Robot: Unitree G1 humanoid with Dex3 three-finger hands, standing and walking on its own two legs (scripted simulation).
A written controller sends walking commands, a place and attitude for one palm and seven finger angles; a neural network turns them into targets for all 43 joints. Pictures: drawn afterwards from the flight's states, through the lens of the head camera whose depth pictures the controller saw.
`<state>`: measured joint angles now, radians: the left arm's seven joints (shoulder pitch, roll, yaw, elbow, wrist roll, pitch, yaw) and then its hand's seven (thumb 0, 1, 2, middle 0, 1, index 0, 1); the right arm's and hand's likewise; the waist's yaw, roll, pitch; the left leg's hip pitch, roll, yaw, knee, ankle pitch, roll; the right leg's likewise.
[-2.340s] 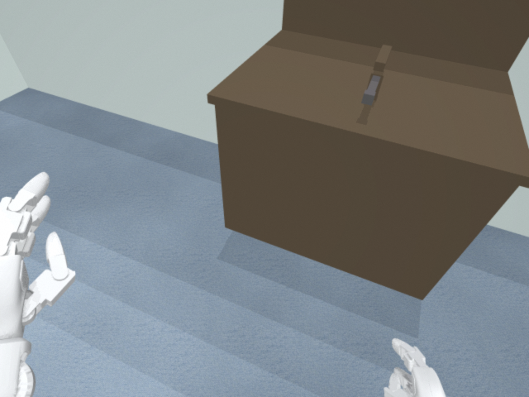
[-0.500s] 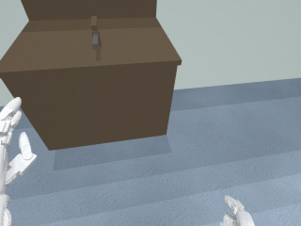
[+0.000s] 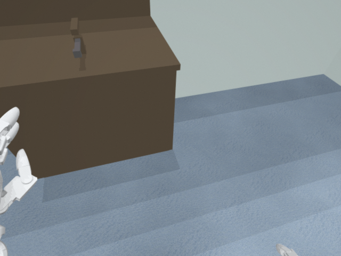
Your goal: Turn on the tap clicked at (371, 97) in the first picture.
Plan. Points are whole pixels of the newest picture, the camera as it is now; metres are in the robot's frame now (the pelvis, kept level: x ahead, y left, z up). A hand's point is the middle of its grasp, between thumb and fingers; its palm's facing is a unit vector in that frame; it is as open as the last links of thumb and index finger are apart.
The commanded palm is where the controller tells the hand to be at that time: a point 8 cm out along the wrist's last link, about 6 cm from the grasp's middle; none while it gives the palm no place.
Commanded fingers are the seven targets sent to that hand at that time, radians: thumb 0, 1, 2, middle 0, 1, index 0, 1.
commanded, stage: take the last steps up to it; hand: left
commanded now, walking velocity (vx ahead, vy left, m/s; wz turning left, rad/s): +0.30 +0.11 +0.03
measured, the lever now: (77, 53) +0.83 +0.42 +0.06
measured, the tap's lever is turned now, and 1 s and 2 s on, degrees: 0 0 0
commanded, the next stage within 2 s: come to a stop and stand still in 1.58 s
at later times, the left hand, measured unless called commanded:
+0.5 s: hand (58, 139) +0.30 +0.25 +0.15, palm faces +0.41 -0.79 -0.46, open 7.5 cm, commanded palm +0.25 +0.28 +0.18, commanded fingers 0.00 0.90 0.90 -0.20 -0.30 -0.20 -0.30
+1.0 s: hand (73, 86) +0.44 +0.26 +0.18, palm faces +0.35 -0.81 -0.47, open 7.5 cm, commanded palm +0.40 +0.31 +0.18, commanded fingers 0.00 0.90 0.90 -0.20 -0.30 -0.20 -0.30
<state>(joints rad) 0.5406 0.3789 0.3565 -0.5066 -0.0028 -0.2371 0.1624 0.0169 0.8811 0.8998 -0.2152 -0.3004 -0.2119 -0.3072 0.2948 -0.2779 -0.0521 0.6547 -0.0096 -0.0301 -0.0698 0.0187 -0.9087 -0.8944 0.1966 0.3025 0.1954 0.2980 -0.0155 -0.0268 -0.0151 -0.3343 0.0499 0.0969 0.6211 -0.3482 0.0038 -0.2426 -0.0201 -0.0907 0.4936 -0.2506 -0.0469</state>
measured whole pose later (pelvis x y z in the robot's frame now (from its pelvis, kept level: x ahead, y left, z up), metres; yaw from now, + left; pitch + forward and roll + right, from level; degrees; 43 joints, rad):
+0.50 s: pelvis +0.09 +0.00 +0.00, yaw +1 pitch +0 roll +1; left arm 0.47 0.32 0.33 -0.39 0.00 -0.24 0.13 0.02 0.88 0.90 -0.21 -0.30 -0.21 -0.31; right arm 0.21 -0.20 0.01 0.68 0.00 -0.03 -0.04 0.02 -0.90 -0.89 0.20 0.30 0.20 0.30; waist 0.02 0.03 0.03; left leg -0.50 0.05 0.05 1.09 -0.37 -0.02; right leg -0.21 -0.04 -0.15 0.52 -0.31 -0.05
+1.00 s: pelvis +0.23 +0.03 +0.00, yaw -2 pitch +0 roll +0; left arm 0.51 0.38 0.37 -0.52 -0.02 -0.24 0.14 0.02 0.89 0.90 -0.21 -0.30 -0.20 -0.31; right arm 0.24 -0.13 0.02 0.61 0.00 -0.10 -0.04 0.01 -0.90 -0.89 0.20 0.30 0.20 0.30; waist -0.01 0.03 0.02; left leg -0.23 0.08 0.17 0.52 -0.29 0.00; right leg -0.42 -0.07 -0.13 0.74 -0.35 0.02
